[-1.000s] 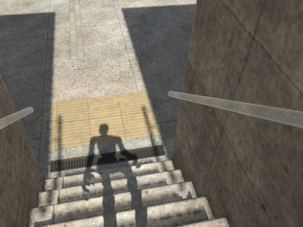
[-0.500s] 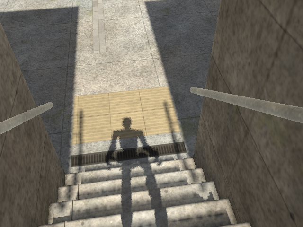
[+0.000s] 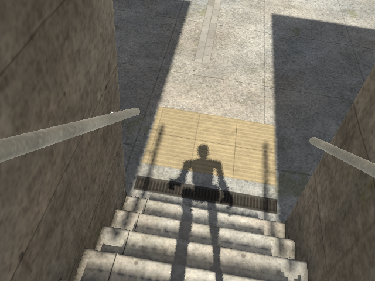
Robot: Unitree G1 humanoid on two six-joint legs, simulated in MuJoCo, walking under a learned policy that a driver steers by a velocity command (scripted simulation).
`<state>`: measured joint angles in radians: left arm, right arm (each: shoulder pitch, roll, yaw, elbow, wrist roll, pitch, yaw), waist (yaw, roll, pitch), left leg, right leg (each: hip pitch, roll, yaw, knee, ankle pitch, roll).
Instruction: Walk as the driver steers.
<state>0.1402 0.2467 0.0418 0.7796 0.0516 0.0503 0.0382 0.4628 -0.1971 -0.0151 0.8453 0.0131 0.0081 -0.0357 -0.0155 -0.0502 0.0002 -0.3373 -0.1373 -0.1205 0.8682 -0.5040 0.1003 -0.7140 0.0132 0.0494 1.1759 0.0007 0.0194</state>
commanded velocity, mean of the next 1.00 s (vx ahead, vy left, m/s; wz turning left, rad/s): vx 0.02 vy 0.00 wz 0.21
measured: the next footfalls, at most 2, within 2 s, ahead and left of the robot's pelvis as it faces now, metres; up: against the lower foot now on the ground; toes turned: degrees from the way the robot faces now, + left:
right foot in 0.36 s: +0.18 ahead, -0.16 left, -0.19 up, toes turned +8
left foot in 0.90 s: +0.00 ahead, +0.04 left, +0.00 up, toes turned +8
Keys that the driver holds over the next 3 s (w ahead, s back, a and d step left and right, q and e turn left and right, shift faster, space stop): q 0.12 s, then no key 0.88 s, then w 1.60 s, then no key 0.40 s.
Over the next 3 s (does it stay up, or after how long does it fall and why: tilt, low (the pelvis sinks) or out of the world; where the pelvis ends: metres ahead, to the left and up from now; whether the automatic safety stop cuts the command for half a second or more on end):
stays up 0.74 -0.21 -0.63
